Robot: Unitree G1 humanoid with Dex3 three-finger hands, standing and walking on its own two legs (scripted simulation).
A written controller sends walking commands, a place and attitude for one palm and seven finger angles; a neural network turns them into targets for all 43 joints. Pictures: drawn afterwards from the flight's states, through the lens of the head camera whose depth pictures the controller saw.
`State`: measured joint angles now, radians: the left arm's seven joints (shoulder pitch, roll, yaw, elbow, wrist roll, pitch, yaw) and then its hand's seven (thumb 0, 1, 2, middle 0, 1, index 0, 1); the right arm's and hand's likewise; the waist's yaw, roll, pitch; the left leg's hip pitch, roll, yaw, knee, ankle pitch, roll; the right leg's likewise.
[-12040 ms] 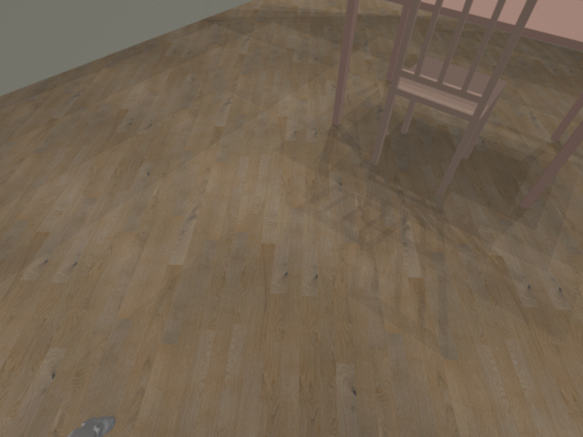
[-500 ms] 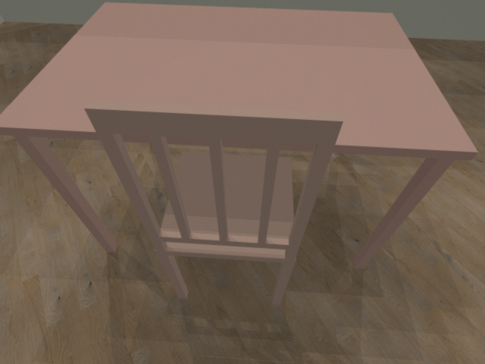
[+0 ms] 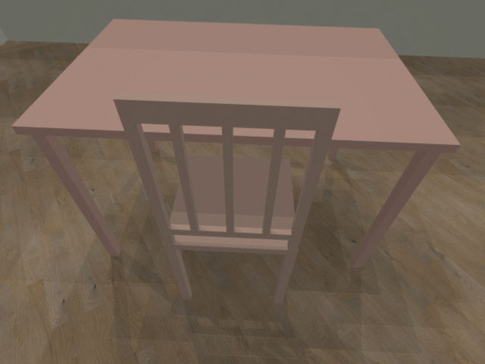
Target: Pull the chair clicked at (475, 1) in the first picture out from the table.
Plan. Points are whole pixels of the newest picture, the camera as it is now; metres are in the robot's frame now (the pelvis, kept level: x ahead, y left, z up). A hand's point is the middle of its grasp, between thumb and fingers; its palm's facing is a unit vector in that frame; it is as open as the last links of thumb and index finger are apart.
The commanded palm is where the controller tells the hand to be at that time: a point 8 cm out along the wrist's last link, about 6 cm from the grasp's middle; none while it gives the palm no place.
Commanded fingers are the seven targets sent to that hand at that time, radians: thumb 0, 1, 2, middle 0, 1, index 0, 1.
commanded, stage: come to a stop and stand still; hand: left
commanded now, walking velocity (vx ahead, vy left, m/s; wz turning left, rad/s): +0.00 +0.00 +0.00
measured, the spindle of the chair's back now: (229, 186) +0.51 +0.07 -0.05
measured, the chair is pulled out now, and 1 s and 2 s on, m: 0.00 0.00 0.00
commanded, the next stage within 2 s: look again from close up in 0.12 s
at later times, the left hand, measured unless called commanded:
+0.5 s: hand out of the picture +0.00 +0.15 -0.17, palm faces +0.02 -0.99 -0.16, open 7.4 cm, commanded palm none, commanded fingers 0.00 0.90 0.90 -0.20 -0.30 -0.20 -0.30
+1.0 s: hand out of the picture +0.02 +0.15 -0.17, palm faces +0.02 -0.98 -0.19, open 7.3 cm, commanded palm none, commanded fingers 0.00 0.90 0.90 -0.20 -0.30 -0.20 -0.30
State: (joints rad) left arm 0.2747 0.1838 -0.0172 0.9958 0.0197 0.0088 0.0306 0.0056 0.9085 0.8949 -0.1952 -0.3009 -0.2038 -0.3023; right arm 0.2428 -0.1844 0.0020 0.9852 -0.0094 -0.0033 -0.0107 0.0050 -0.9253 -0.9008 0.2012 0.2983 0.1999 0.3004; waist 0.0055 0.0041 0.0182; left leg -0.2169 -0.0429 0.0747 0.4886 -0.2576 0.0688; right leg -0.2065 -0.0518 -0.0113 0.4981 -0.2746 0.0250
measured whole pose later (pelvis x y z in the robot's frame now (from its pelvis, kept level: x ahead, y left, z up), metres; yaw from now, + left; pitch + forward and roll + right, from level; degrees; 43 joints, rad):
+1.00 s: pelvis +0.03 -0.01 +0.00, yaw +0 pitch +0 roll +1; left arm 0.29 0.14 -0.02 1.11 0.01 -0.02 0.04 0.01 0.91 0.90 -0.19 -0.30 -0.20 -0.30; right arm 0.26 -0.15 0.01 1.14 0.00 -0.03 -0.04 0.01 -0.92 -0.90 0.20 0.30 0.20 0.30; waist 0.01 -0.01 0.04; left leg -0.14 -0.04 0.07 0.41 -0.26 0.05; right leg -0.15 -0.04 -0.02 0.44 -0.29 0.02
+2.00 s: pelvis -0.02 -0.04 -0.09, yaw +2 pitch +16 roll -2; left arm 0.38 0.23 0.19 0.08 -0.28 -0.46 -0.29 0.00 -0.04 0.49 -0.10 -0.15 -0.11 -0.15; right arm 0.25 -0.25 -0.04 0.60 0.04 -0.24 -0.07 0.02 -0.90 -0.90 0.20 0.30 0.20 0.30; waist -0.02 0.03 -0.14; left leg -0.94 0.02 0.00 1.16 -0.50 0.01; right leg -0.89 -0.01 -0.09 1.13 -0.52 -0.03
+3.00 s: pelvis -0.01 -0.02 -0.07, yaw +2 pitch +15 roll -3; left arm 0.29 0.27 0.22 0.10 -0.28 -0.40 -0.30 -0.01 -0.50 0.30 -0.06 -0.08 -0.07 -0.08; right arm 0.24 -0.25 0.00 0.54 0.03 -0.20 -0.05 0.02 -0.90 -0.90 0.20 0.30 0.20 0.30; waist -0.02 0.03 -0.13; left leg -0.87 0.01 -0.01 1.10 -0.50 0.03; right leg -0.81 -0.02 -0.09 1.04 -0.50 0.00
